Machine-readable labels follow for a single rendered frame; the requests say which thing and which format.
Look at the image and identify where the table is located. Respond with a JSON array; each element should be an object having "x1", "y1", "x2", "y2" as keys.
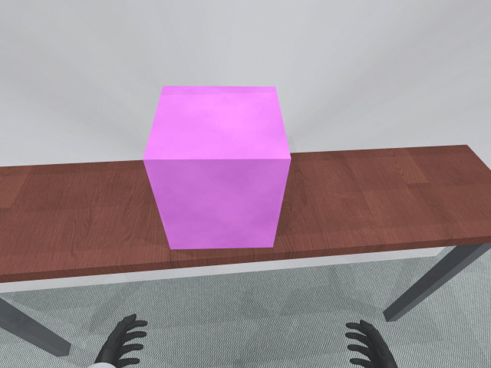
[{"x1": 0, "y1": 145, "x2": 491, "y2": 357}]

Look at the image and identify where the left robot hand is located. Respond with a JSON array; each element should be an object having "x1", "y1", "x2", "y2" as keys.
[{"x1": 94, "y1": 314, "x2": 147, "y2": 368}]

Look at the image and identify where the right robot hand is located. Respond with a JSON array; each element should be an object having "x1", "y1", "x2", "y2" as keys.
[{"x1": 345, "y1": 320, "x2": 398, "y2": 368}]

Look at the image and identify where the carton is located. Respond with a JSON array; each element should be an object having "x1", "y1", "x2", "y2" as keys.
[{"x1": 143, "y1": 86, "x2": 291, "y2": 249}]

